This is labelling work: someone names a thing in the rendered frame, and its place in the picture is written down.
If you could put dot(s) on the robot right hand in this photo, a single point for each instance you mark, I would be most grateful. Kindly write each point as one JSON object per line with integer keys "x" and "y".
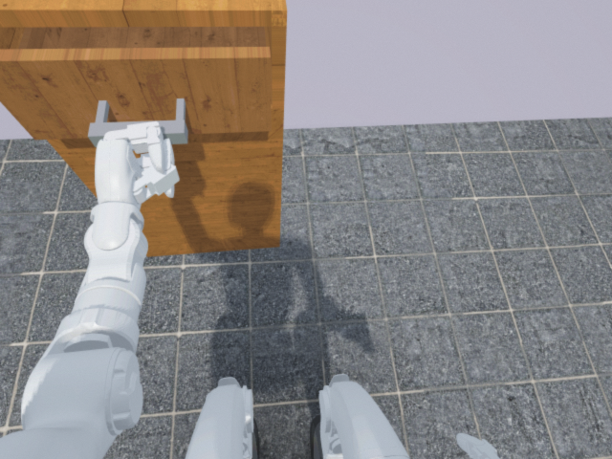
{"x": 475, "y": 448}

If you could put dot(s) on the drawer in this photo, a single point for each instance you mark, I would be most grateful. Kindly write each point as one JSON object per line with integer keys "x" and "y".
{"x": 52, "y": 83}

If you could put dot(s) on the handle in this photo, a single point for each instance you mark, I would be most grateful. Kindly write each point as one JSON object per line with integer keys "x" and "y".
{"x": 175, "y": 130}

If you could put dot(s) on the right robot thigh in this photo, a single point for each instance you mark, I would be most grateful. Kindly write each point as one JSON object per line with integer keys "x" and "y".
{"x": 347, "y": 410}

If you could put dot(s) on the robot left upper arm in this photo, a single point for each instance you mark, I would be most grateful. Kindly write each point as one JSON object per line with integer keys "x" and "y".
{"x": 77, "y": 404}

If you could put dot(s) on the robot right shin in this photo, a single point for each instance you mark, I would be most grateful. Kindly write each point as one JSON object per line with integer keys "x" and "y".
{"x": 331, "y": 447}

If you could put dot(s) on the robot left hand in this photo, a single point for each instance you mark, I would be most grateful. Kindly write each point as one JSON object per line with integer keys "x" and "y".
{"x": 116, "y": 167}

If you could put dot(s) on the cabinet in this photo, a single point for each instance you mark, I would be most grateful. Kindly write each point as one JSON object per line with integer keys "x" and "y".
{"x": 229, "y": 194}

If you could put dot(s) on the robot left forearm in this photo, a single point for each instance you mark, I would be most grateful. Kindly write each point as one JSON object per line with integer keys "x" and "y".
{"x": 109, "y": 300}

